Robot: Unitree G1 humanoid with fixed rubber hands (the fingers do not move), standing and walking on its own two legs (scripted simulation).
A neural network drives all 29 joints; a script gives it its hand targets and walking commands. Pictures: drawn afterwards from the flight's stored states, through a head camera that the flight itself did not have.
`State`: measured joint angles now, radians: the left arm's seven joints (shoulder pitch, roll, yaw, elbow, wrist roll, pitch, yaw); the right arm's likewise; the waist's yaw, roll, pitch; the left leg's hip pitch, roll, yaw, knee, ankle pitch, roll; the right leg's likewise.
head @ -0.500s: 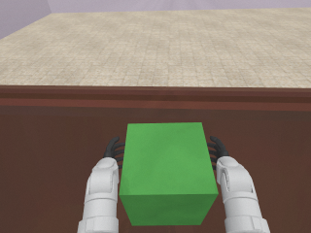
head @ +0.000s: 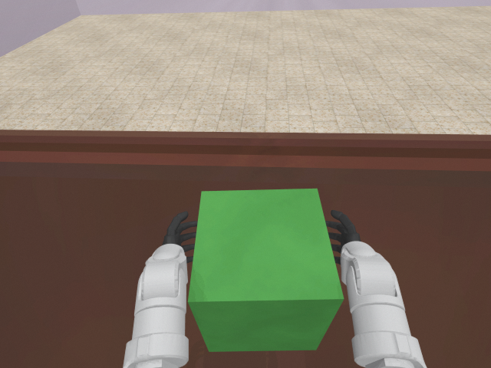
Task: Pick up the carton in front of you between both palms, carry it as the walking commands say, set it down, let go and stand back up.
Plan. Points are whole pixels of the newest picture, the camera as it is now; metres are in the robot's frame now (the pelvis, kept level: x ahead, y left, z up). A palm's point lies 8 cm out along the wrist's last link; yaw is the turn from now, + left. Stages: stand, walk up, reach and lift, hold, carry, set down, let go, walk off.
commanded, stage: hold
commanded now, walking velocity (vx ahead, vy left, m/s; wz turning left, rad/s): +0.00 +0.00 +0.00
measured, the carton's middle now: (260, 273) +0.30 +0.00 -0.03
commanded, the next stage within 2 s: carry in 0.68 s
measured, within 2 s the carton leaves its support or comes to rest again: neither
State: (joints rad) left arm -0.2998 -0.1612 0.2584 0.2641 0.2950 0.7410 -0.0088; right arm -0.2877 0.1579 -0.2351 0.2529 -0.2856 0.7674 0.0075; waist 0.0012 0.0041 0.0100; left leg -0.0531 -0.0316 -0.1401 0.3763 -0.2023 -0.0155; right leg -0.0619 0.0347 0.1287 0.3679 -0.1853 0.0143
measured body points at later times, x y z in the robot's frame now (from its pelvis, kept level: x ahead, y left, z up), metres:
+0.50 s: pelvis +0.01 +0.00 +0.00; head -0.04 +0.00 +0.45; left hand +0.30 +0.15 +0.04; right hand +0.30 -0.15 +0.04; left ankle +0.01 +0.13 -0.75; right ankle +0.02 -0.13 -0.75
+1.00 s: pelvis +0.06 +0.02 +0.00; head +0.04 +0.02 +0.45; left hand +0.35 +0.18 +0.07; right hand +0.35 -0.12 +0.07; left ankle +0.01 +0.14 -0.75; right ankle +0.04 -0.11 -0.72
